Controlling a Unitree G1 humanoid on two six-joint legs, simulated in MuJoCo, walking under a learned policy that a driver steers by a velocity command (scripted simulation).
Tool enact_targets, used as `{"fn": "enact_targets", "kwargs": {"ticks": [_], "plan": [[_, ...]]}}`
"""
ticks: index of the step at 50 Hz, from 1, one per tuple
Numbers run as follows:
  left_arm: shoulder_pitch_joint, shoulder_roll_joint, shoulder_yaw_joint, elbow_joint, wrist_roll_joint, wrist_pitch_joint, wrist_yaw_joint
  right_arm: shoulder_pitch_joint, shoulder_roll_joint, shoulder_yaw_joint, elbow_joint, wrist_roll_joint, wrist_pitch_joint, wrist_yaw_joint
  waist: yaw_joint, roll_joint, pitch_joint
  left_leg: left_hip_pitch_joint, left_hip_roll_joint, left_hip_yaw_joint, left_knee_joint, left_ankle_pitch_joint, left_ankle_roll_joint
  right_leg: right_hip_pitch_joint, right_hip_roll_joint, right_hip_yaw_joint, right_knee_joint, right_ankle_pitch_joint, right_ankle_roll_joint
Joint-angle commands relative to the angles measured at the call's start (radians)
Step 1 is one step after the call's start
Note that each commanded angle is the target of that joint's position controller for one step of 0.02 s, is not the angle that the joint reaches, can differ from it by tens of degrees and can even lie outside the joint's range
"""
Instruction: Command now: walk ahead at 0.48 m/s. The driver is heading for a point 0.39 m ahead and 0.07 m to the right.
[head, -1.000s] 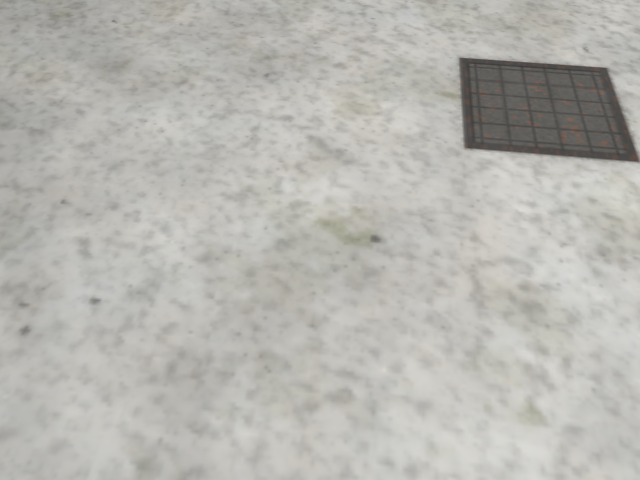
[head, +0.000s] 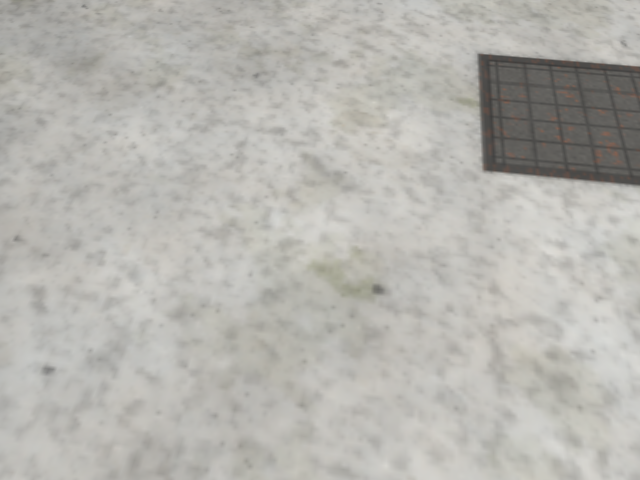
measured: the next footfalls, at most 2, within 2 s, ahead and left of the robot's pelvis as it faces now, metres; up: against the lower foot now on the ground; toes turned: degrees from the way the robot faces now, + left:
right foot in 0.46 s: +0.42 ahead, -0.10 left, +0.00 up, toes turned -11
left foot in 0.88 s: +0.43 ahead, +0.10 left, +0.00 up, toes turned -6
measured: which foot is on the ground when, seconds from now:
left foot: down 0.00-0.48, up 0.50-0.86, down 0.88-1.00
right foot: up 0.00-0.44, down 0.46-1.00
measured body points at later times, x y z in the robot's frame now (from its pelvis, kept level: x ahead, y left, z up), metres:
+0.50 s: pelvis +0.28 -0.03 +0.01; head +0.32 -0.03 +0.45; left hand +0.45 +0.17 -0.13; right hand +0.17 -0.23 -0.14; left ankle +0.11 +0.06 -0.68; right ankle +0.38 -0.09 -0.72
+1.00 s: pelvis +0.37 -0.02 +0.03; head +0.37 -0.01 +0.48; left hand +0.42 +0.20 -0.13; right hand +0.34 -0.23 -0.13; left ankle +0.39 +0.10 -0.72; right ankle +0.38 -0.09 -0.72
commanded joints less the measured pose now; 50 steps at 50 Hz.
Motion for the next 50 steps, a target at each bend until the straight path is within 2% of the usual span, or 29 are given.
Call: {"fn": "enact_targets", "kwargs": {"ticks": [1, 2, 4, 6, 9, 11, 14, 17, 19, 21, 22, 23, 24, 25, 26, 27, 28, 29, 30, 32, 34, 38, 40, 42, 44, 45, 46, 47, 50], "plan": [[-0.053, 0.117, 0.031, -0.105, 0.012, -0.010, -0.011, 0.218, -0.130, -0.037, 0.042, 0.023, 0.005, 0.003, -0.079, 0.030, -0.082, 0.453, 0.402, -0.640, -0.409, -0.321, 0.182, -0.560, -0.059, 0.072, 0.404, 0.116, -0.031], [-0.076, 0.096, 0.032, -0.109, 0.014, -0.009, -0.013, 0.192, -0.084, -0.023, 0.047, 0.016, -0.006, 0.003, -0.043, -0.011, -0.023, 0.341, 0.357, -0.538, -0.435, -0.199, 0.145, -0.513, -0.091, 0.072, 0.336, 0.155, -0.029], [-0.045, 0.057, 0.029, -0.100, 0.035, 0.016, -0.021, 0.222, -0.037, -0.003, 0.076, 0.013, -0.025, -0.009, 0.010, 0.010, -0.016, 0.234, 0.288, -0.391, -0.451, -0.025, 0.099, -0.413, -0.119, 0.071, 0.244, 0.167, -0.008], [-0.050, 0.045, 0.030, -0.105, 0.033, 0.037, -0.028, 0.278, -0.062, -0.003, 0.094, 0.010, -0.042, -0.014, 0.022, 0.028, -0.013, 0.226, 0.275, -0.304, -0.460, 0.092, 0.089, -0.420, -0.117, 0.055, 0.203, 0.180, 0.005], [-0.186, 0.067, 0.035, -0.157, 0.027, 0.056, -0.037, 0.337, -0.092, -0.005, 0.104, 0.009, -0.049, -0.016, 0.005, 0.047, 0.028, 0.256, 0.255, -0.205, -0.497, 0.129, 0.053, -0.541, -0.127, 0.046, 0.111, 0.292, 0.015], [-0.278, 0.073, 0.034, -0.191, 0.020, 0.054, -0.043, 0.371, -0.084, 0.001, 0.105, 0.010, -0.050, -0.017, -0.016, 0.053, 0.043, 0.291, 0.238, -0.146, -0.500, 0.211, 0.021, -0.589, -0.118, 0.034, 0.014, 0.374, 0.018], [-0.389, 0.055, 0.022, -0.229, 0.013, 0.047, -0.050, 0.406, -0.080, 0.009, 0.107, 0.014, -0.052, -0.023, -0.041, 0.064, 0.044, 0.334, 0.222, -0.062, -0.484, 0.351, -0.014, -0.561, -0.093, -0.025, -0.171, 0.470, 0.018], [-0.471, 0.037, 0.009, -0.256, 0.017, 0.040, -0.047, 0.476, -0.075, 0.017, 0.135, 0.014, -0.049, -0.035, -0.070, 0.060, 0.059, 0.415, 0.235, -0.013, -0.429, 0.590, -0.022, -0.520, -0.054, -0.096, -0.320, 0.480, 0.006], [-0.444, 0.043, 0.010, -0.246, 0.022, 0.033, -0.038, 0.500, -0.088, 0.019, 0.151, 0.009, -0.042, -0.043, -0.061, 0.082, 0.030, 0.480, 0.247, 0.001, -0.334, 0.833, -0.028, -0.453, -0.004, -0.128, -0.368, 0.429, -0.011], [-0.306, 0.071, 0.021, -0.198, 0.028, 0.021, -0.026, 0.471, -0.110, 0.016, 0.152, 0.009, -0.038, -0.057, -0.003, 0.126, -0.038, 0.513, 0.254, -0.003, -0.175, 1.025, -0.036, -0.320, 0.051, -0.131, -0.388, 0.360, -0.042], [-0.199, 0.096, 0.033, -0.160, 0.032, 0.010, -0.020, 0.449, -0.120, 0.015, 0.149, 0.011, -0.034, -0.058, 0.044, 0.130, -0.085, 0.516, 0.252, -0.013, -0.046, 0.986, -0.037, -0.221, 0.057, -0.108, -0.458, 0.392, -0.062], [-0.103, 0.117, 0.042, -0.128, 0.047, -0.005, -0.013, 0.418, -0.124, 0.015, 0.144, 0.026, -0.032, -0.055, 0.105, 0.111, -0.122, 0.448, 0.227, 0.004, 0.122, 0.820, -0.046, -0.071, 0.018, -0.077, -0.592, 0.570, -0.082], [0.010, 0.199, 0.061, -0.103, 0.067, -0.013, -0.006, 0.416, -0.094, 0.024, 0.110, 0.042, -0.033, -0.053, 0.128, 0.022, -0.242, 0.253, 0.166, 0.026, 0.410, 0.334, -0.067, 0.189, -0.196, 0.095, -0.494, 1.047, -0.134], [0.014, 0.245, 0.071, -0.097, 0.033, -0.002, -0.008, 0.619, 0.004, 0.040, 0.127, 0.095, -0.020, -0.044, 0.032, -0.180, -0.470, 0.013, 0.010, -0.047, 0.764, -0.523, -0.103, 0.490, -0.500, 0.441, -0.426, 1.551, -0.355], [-0.037, 0.212, 0.066, -0.125, -0.006, 0.012, -0.012, 0.552, -0.079, 0.017, 0.139, 0.067, -0.003, -0.047, 0.049, 0.018, -0.467, 0.008, 0.045, -0.189, 0.765, -0.440, -0.103, 0.361, -0.450, 0.383, -0.481, 1.433, -0.358], [-0.154, 0.173, 0.053, -0.140, -0.009, 0.017, -0.008, 0.436, -0.065, 0.017, 0.102, 0.041, -0.001, -0.044, 0.031, -0.020, -0.288, -0.047, 0.070, -0.188, 0.723, -0.384, -0.107, 0.201, -0.399, 0.303, -0.566, 1.214, -0.319], [-0.217, 0.112, 0.035, -0.143, -0.006, 0.021, -0.002, 0.391, -0.052, 0.016, 0.097, 0.016, 0.001, -0.041, -0.003, 0.015, -0.152, -0.033, 0.100, -0.179, 0.633, -0.331, -0.111, 0.040, -0.346, 0.236, -0.636, 1.068, -0.256], [-0.236, 0.079, 0.022, -0.139, -0.006, 0.020, 0.006, 0.367, -0.052, 0.010, 0.091, -0.002, 0.014, -0.038, -0.027, 0.013, -0.096, 0.007, 0.119, -0.184, 0.551, -0.294, -0.117, -0.057, -0.299, 0.181, -0.675, 1.002, -0.212], [-0.242, 0.066, 0.014, -0.133, -0.003, 0.020, 0.011, 0.402, -0.022, 0.015, 0.106, -0.014, 0.034, -0.034, -0.054, 0.003, -0.085, 0.092, 0.118, -0.173, 0.497, -0.266, -0.125, -0.143, -0.267, 0.129, -0.693, 0.980, -0.183], [-0.236, 0.087, 0.012, -0.125, 0.012, 0.010, 0.009, 0.453, 0.021, 0.023, 0.131, -0.005, 0.059, -0.032, -0.083, -0.009, -0.113, 0.183, 0.097, -0.150, 0.411, -0.240, -0.135, -0.201, -0.234, 0.072, -0.691, 1.016, -0.165], [-0.237, 0.111, 0.010, -0.122, 0.020, 0.004, 0.003, 0.438, 0.019, 0.025, 0.134, 0.001, 0.074, -0.039, -0.090, -0.042, -0.124, 0.197, 0.096, -0.140, 0.289, -0.221, -0.139, -0.206, -0.216, 0.048, -0.694, 0.946, -0.147], [-0.200, 0.121, 0.008, -0.106, 0.021, 0.025, 0.004, 0.342, -0.016, 0.025, 0.126, 0.006, 0.093, -0.053, -0.048, -0.098, -0.112, 0.212, 0.103, -0.126, 0.124, -0.179, -0.140, -0.216, -0.206, 0.089, -0.741, 0.487, -0.120], [-0.200, 0.120, 0.009, -0.102, 0.018, 0.041, 0.007, 0.311, -0.014, 0.029, 0.127, 0.008, 0.092, -0.053, -0.038, -0.089, -0.075, 0.230, 0.104, -0.123, 0.049, -0.165, -0.137, -0.244, -0.210, 0.125, -0.762, 0.252, -0.112], [-0.215, 0.116, 0.007, -0.102, 0.007, 0.053, 0.011, 0.326, 0.000, 0.037, 0.143, 0.004, 0.082, -0.053, -0.054, -0.050, -0.038, 0.301, 0.104, -0.115, -0.111, -0.078, -0.127, -0.285, -0.198, 0.142, -0.747, 0.114, -0.079], [-0.180, 0.095, 0.005, -0.092, 0.007, 0.056, 0.013, 0.348, -0.034, 0.039, 0.147, -0.009, 0.060, -0.056, -0.038, 0.014, -0.012, 0.349, 0.199, -0.220, -0.236, 0.024, -0.115, -0.299, -0.155, 0.136, -0.703, 0.101, -0.015], [-0.122, 0.062, 0.003, -0.084, -0.006, 0.060, 0.009, 0.312, -0.070, 0.032, 0.154, 0.010, 0.054, -0.056, 0.018, 0.121, 0.018, 0.245, 0.213, -0.259, -0.240, 0.004, -0.091, -0.241, -0.085, 0.078, -0.702, 0.168, 0.006], [-0.123, 0.068, 0.003, -0.067, -0.001, 0.062, 0.010, 0.302, -0.034, 0.040, 0.156, 0.017, 0.048, -0.050, 0.005, 0.122, 0.015, 0.168, 0.206, -0.257, -0.271, -0.046, -0.094, -0.130, -0.081, 0.063, -0.675, 0.235, 0.013], [-0.126, 0.077, 0.006, -0.062, 0.001, 0.063, 0.013, 0.298, -0.016, 0.045, 0.158, 0.020, 0.042, -0.047, 0.004, 0.106, 0.007, 0.151, 0.190, -0.241, -0.281, -0.047, -0.105, -0.078, -0.091, 0.069, -0.662, 0.282, 0.013], [-0.135, 0.085, 0.008, -0.053, 0.004, 0.063, 0.014, 0.309, -0.018, 0.044, 0.167, 0.022, 0.039, -0.054, -0.003, 0.076, -0.018, 0.202, 0.173, -0.223, -0.284, 0.000, -0.108, -0.060, -0.109, 0.076, -0.655, 0.321, 0.012]]}}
